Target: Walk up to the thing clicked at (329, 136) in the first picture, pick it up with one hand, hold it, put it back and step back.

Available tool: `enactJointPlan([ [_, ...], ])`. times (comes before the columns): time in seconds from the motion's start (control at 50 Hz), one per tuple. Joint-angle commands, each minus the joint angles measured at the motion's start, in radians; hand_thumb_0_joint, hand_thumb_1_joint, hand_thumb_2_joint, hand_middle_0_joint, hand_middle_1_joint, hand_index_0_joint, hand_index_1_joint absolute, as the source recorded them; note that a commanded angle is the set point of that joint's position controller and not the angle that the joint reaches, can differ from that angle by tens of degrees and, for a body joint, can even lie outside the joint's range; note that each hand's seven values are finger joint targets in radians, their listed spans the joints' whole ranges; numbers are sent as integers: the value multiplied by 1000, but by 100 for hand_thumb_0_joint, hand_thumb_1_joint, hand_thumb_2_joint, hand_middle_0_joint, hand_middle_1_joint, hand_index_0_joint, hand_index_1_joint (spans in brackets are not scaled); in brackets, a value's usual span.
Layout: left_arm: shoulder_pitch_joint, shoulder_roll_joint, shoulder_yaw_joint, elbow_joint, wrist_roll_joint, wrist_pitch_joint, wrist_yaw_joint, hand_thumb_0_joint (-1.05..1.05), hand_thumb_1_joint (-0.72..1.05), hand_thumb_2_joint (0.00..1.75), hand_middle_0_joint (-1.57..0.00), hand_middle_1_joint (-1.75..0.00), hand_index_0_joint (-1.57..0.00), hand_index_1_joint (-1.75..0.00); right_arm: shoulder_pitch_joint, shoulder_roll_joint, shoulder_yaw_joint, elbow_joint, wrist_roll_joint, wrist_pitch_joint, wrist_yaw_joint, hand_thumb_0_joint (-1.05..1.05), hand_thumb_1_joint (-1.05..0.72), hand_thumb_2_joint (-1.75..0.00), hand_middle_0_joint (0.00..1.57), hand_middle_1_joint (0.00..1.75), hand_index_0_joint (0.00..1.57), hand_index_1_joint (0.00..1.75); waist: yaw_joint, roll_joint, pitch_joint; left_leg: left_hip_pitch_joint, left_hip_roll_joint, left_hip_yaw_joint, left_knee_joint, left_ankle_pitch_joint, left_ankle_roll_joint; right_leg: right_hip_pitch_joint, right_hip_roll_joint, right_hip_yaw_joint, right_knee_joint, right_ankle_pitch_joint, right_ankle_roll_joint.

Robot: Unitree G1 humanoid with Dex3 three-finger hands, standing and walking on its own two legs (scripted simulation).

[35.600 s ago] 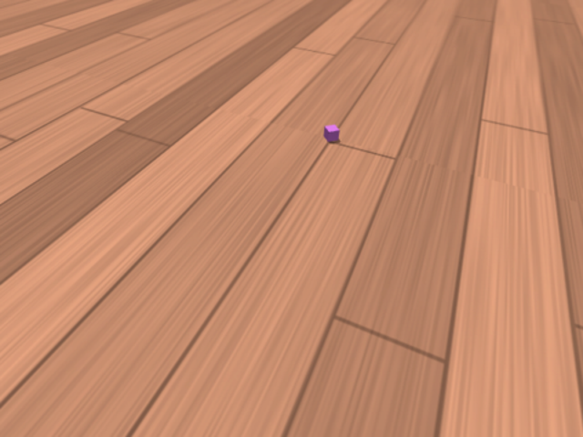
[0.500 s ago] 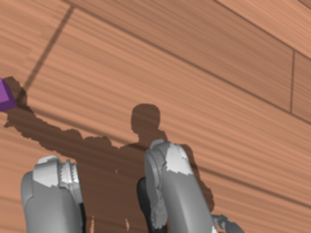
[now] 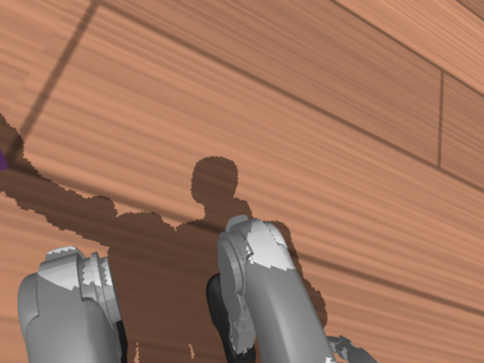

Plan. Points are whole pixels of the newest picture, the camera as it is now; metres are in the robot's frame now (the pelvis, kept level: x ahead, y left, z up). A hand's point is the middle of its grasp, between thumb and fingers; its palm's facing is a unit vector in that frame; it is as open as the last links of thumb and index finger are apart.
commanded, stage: rise first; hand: left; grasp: from above
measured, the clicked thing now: out of the picture +0.49 +0.36 -0.29
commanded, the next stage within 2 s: none
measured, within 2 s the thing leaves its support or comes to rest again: neither
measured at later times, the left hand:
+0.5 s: hand out of the picture +0.45 +0.40 -0.15, palm faces -0.39 -0.16 -0.91, open 13.5 cm
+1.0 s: hand out of the picture +0.45 +0.40 -0.15, palm faces -0.40 -0.15 -0.90, open 13.4 cm
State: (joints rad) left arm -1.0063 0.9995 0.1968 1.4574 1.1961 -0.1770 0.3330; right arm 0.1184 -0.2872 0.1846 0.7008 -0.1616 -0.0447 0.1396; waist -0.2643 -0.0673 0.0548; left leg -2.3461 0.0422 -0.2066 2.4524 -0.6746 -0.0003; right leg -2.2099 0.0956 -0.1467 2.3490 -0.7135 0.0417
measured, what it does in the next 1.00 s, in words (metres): stands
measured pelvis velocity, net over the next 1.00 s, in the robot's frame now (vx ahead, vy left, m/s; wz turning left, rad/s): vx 0.00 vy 0.00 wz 0.01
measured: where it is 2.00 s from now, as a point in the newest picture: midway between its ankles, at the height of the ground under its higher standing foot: (178, 355)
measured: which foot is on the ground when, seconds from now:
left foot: down 0.00-1.00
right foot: down 0.00-1.00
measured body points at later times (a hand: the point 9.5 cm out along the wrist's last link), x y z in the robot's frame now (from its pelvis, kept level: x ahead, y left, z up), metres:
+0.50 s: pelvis +0.00 +0.00 +0.00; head +0.25 +0.10 +0.36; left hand +0.46 +0.40 -0.10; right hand +0.07 -0.26 -0.09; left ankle +0.07 +0.13 -0.29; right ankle +0.10 -0.12 -0.29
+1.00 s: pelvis +0.00 +0.00 +0.01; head +0.25 +0.11 +0.37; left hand +0.47 +0.40 -0.10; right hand +0.06 -0.26 -0.08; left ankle +0.07 +0.13 -0.29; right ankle +0.10 -0.12 -0.29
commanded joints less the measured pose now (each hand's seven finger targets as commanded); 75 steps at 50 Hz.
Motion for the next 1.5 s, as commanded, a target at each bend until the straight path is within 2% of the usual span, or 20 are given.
enactJointPlan([
  [0.0, -244, 302, 21, -135, -12, 5, 27, 0, -48, 92, -19, -90, -17, -91, 205, -284, -87, -5, 6, 0, -6, 0, -90, -90, 20, 30, 20, 30, 13, 439, -672, 572, 11, 80, -249, 187, 20, 267, 12, -73, -217, 256, -72],
  [0.16, -260, 307, 29, -199, -25, -1, 8, 0, -44, 90, -22, -87, -20, -88, 209, -285, -92, -13, 10, 9, -1, 0, -90, -90, 20, 30, 20, 30, 12, 470, -699, 601, 11, 80, -252, 219, 20, 272, 7, -68, -217, 278, -71],
  [0.22, -257, 292, 22, -204, -21, -3, 6, 0, -43, 89, -23, -86, -21, -87, 223, -275, -84, -14, 6, 13, 3, 0, -90, -90, 20, 30, 20, 30, -1, 444, -698, 579, 10, 91, -240, 225, 26, 310, 12, -66, -234, 292, -66],
  [0.28, -256, 288, 24, -197, -33, -4, 3, 0, -43, 90, -22, -86, -20, -88, 220, -280, -92, -15, 10, 12, 2, 0, -90, -90, 20, 30, 20, 30, 3, 427, -689, 573, 12, 86, -243, 203, 28, 283, 13, -68, -238, 271, -67],
  [0.4, -260, 299, 25, -200, -29, -7, -1, 0, -42, 89, -23, -85, -22, -87, 212, -277, -89, -24, 12, 17, 1, 0, -90, -90, 20, 30, 20, 30, 12, 425, -686, 552, 9, 90, -250, 178, 28, 290, 13, -67, -240, 251, -68],
  [0.44, -248, 275, 10, -182, -21, -4, -6, 0, -44, 90, -22, -87, -21, -88, 214, -276, -90, -23, 12, 16, 1, 0, -90, -90, 20, 30, 20, 30, 3, 434, -675, 566, 9, 83, -259, 169, 24, 276, 12, -71, -234, 243, -70],
  [0.48, -272, 288, 15, -191, -13, -7, -1, 0, -43, 90, -22, -86, -21, -87, 215, -282, -90, -26, 15, 19, 1, 0, -90, -90, 20, 30, 20, 30, -1, 439, -673, 563, 8, 75, -270, 147, 21, 260, 11, -78, -228, 228, -72],
  [0.52, -251, 289, 16, -185, -12, -2, 0, 0, -43, 90, -22, -86, -21, -88, 210, -275, -90, -26, 17, 19, 1, 0, -90, -90, 20, 30, 20, 30, 12, 443, -676, 566, 6, 84, -267, 158, 22, 273, 11, -71, -235, 236, -72],
  [0.62, -272, 300, 25, -196, -15, 4, 3, 0, -43, 90, -23, -85, -21, -87, 217, -276, -86, -25, 16, 20, -1, 0, -90, -90, 20, 30, 20, 30, 6, 435, -694, 555, 5, 97, -250, 186, 28, 292, 11, -63, -243, 262, -67],
  [0.7, -272, 282, 7, -197, -14, 12, -9, 0, -43, 89, -23, -86, -21, -88, 228, -271, -89, -22, 15, 19, 0, 0, -90, -90, 20, 30, 20, 30, -1, 428, -702, 574, 6, 95, -247, 208, 30, 297, 13, -61, -248, 277, -66],
  [0.8, -262, 278, 5, -199, -19, 15, -19, 0, -42, 89, -24, -84, -22, -86, 220, -273, -94, -29, 21, 21, 0, 0, -90, -90, 20, 30, 20, 30, 11, 447, -686, 566, 3, 89, -276, 157, 22, 271, 9, -66, -238, 232, -73],
  [0.82, -276, 294, 19, -212, -20, 13, -19, 0, -41, 88, -24, -84, -23, -86, 225, -278, -96, -29, 20, 23, -2, 0, -90, -90, 20, 30, 20, 30, 12, 462, -701, 583, 4, 87, -278, 167, 21, 272, 8, -67, -238, 239, -72],
  [0.86, -262, 277, 2, -206, -18, 16, -29, 0, -42, 88, -24, -85, -22, -86, 223, -276, -98, -32, 24, 24, 0, 0, -90, -90, 20, 30, 20, 30, 9, 449, -697, 596, 5, 80, -276, 176, 23, 255, 7, -68, -236, 243, -73],
  [1.06, -283, 275, 0, -206, -16, -5, -22, 0, -40, 87, -24, -85, -23, -86, 228, -275, -91, -30, 19, 25, 0, 0, -90, -90, 20, 30, 20, 30, -7, 429, -687, 566, 5, 84, -261, 180, 25, 273, 10, -69, -240, 249, -70],
  [1.08, -271, 279, 4, -201, -13, -5, -20, 0, -40, 87, -24, -85, -23, -86, 228, -276, -92, -26, 21, 24, -1, 0, -89, -90, 20, 30, 20, 30, 5, 434, -681, 577, 3, 82, -269, 175, 24, 258, 7, -68, -239, 241, -72],
  [1.16, -289, 298, 22, -231, -4, -6, -5, 0, -39, 87, -25, -83, -24, -85, 227, -278, -91, -27, 18, 25, 2, 0, -89, -90, 20, 30, 20, 30, 11, 484, -733, 631, 5, 84, -266, 234, 19, 270, 7, -71, -224, 283, -72],
  [1.22, -301, 263, -3, -223, -6, -1, -3, 0, -40, 88, -24, -83, -23, -85, 229, -279, -93, -28, 17, 20, 6, 0, -89, -90, 20, 30, 20, 30, -13, 487, -689, 624, 7, 76, -280, 203, 17, 240, 5, -75, -227, 262, -74],
  [1.28, -274, 288, 13, -210, -5, 9, -2, 0, -39, 87, -25, -84, -24, -85, 221, -276, -91, -32, 18, 21, 5, 0, -89, -90, 20, 30, 20, 30, 6, 465, -709, 595, 4, 93, -258, 203, 25, 265, 10, -65, -238, 264, -71],
  [1.3, -253, 260, 1, -193, -11, 12, -3, 0, -40, 88, -25, -83, -23, -85, 220, -271, -93, -32, 19, 20, 7, 0, -89, -90, 20, 30, 20, 30, 6, 444, -701, 580, 2, 97, -258, 195, 27, 268, 8, -63, -241, 259, -71],
  [1.48, -276, 267, -9, -171, -16, 5, -12, 0, -38, 86, -23, -86, -23, -86, 223, -278, -86, -32, 16, 11, 3, 0, -89, -89, 20, 30, 20, 30, -14, 414, -659, 548, 2, 88, -258, 146, 27, 269, 8, -69, -243, 225, -67],
])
